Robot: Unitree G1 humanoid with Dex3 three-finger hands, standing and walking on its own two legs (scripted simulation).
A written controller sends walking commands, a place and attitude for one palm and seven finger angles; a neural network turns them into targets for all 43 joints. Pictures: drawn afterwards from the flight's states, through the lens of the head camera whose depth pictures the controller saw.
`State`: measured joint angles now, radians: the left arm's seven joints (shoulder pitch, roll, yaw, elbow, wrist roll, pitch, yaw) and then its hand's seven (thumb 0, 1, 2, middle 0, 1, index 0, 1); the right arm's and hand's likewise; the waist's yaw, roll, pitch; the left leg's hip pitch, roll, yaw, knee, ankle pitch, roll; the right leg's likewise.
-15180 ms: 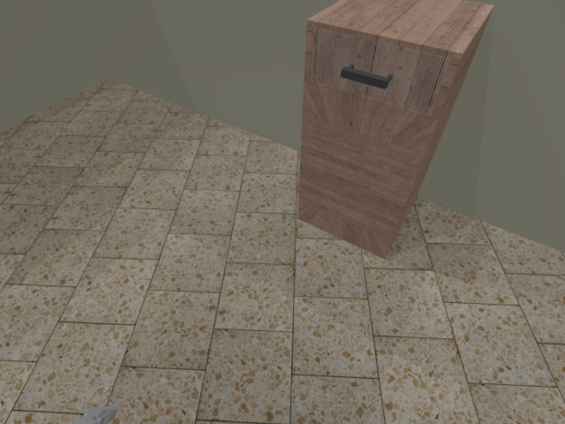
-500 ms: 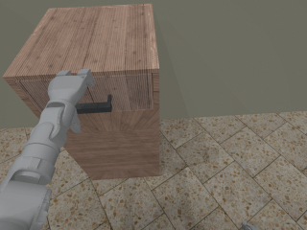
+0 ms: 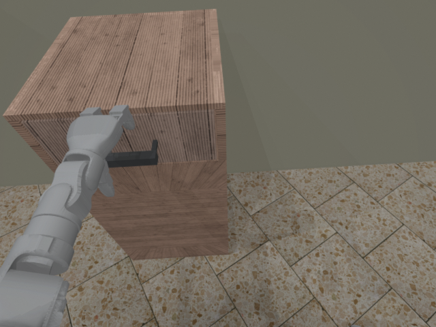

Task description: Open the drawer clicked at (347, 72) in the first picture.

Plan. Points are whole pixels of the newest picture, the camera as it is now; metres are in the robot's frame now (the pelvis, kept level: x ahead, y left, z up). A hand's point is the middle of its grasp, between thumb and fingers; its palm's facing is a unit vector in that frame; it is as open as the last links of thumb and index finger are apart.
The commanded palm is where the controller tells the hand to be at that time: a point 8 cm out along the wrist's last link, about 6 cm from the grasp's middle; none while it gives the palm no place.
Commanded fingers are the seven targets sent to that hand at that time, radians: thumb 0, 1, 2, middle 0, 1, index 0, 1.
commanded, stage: move the hooked fingers above the handle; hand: left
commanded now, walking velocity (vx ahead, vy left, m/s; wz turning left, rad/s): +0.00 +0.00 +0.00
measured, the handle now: (126, 152) +0.47 +0.23 +0.03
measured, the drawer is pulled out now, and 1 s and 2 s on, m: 0.00 0.00 0.00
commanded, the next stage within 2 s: lower the fingers behind the handle in 0.98 s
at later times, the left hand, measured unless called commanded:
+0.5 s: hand (110, 160) +0.40 +0.23 +0.08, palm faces -0.01 -0.04 -1.00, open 13.8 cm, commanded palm +0.39 +0.25 +0.15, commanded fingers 0.00 -0.50 0.30 -0.30 -1.20 -0.30 -1.20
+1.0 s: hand (96, 161) +0.40 +0.26 +0.08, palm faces -0.06 -0.02 -1.00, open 13.8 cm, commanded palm +0.38 +0.25 +0.15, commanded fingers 0.00 -0.50 0.30 -0.30 -1.20 -0.30 -1.20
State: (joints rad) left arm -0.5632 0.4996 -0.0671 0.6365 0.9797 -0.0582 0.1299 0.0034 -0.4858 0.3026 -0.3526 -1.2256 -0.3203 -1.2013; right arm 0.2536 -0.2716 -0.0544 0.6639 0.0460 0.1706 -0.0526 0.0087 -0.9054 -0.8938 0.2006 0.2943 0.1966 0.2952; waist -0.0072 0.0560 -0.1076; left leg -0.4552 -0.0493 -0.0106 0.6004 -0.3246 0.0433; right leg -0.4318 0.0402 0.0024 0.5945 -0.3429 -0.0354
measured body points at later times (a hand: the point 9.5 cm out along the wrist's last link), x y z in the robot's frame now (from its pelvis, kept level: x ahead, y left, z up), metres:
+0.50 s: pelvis -0.01 +0.00 +0.00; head +0.03 -0.01 +0.45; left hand +0.39 +0.23 +0.14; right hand +0.12 -0.26 -0.13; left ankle -0.02 +0.09 -0.73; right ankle -0.04 -0.10 -0.73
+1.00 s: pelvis -0.01 +0.00 +0.00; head +0.03 -0.02 +0.45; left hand +0.40 +0.26 +0.13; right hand +0.07 -0.27 -0.13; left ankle -0.02 +0.09 -0.73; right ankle -0.04 -0.10 -0.73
